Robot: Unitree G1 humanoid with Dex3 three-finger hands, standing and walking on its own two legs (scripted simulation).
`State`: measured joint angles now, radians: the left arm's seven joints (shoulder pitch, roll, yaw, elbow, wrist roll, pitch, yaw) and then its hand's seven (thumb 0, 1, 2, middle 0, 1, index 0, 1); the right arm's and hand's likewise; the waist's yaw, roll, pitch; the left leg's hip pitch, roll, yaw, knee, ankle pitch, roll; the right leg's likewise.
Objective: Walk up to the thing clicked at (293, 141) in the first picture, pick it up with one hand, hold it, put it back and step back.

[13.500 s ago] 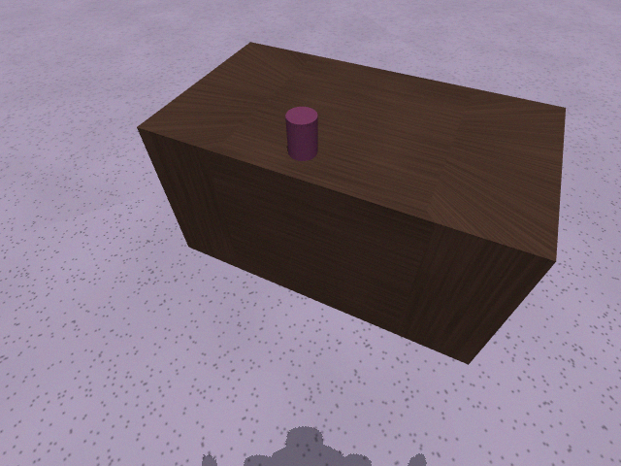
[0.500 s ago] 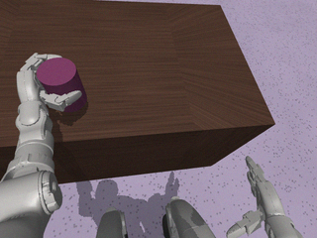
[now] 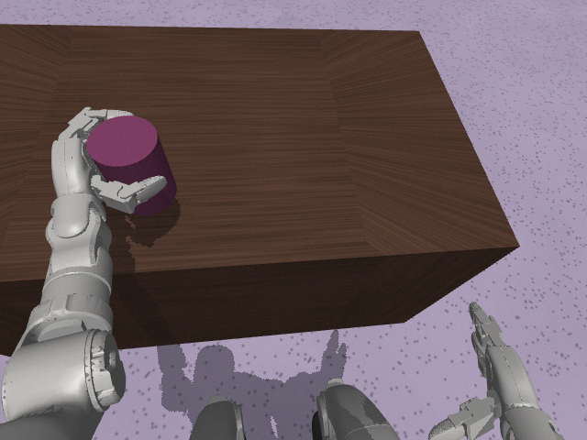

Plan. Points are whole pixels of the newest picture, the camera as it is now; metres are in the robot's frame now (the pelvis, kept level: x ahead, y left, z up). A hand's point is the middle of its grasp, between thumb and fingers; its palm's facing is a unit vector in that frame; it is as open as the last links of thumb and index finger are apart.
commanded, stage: lift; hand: left
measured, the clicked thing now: (137, 168) +0.48 +0.18 +0.04
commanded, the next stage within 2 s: hold in 1.04 s
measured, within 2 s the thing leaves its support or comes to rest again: neither
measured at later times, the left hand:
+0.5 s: hand (104, 173) +0.41 +0.18 +0.13, palm faces +0.14 -0.99 -0.01, open 11.4 cm
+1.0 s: hand (89, 199) +0.35 +0.17 +0.17, palm faces +0.16 -0.99 +0.00, open 11.4 cm
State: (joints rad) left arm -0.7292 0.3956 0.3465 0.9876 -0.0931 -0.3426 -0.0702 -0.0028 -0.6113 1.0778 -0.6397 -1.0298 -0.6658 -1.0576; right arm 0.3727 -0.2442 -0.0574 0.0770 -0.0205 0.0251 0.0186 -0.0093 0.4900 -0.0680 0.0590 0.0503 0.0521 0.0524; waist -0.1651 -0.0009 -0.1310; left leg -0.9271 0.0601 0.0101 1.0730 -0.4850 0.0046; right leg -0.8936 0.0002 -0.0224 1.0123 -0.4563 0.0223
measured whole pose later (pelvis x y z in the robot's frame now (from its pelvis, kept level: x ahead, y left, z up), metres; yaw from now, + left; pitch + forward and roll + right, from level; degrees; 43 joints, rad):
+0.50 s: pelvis +0.01 +0.00 +0.03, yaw +1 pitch +10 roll -1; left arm -0.41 0.25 0.21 0.52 -0.16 -0.12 -0.03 0.00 -0.61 1.08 -0.64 -1.03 -0.67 -1.05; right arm 0.35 -0.22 -0.08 0.29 0.03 0.03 -0.04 -0.01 0.51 -0.06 0.06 0.05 0.05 0.05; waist -0.04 0.02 -0.12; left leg -0.62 0.04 0.03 0.88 -0.43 0.00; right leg -0.60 -0.02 -0.01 0.85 -0.42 0.02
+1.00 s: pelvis +0.00 -0.01 +0.05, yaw +1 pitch +4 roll +0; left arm -0.21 0.21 0.18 0.19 -0.19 0.05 -0.01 0.00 -0.61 1.08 -0.64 -1.03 -0.67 -1.05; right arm 0.28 -0.20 -0.06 0.50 0.05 -0.05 -0.08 -0.01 0.50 -0.06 0.06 0.05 0.05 0.05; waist -0.01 0.03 -0.07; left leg -0.44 0.03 0.03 0.74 -0.36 -0.01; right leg -0.43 -0.02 -0.02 0.73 -0.37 0.01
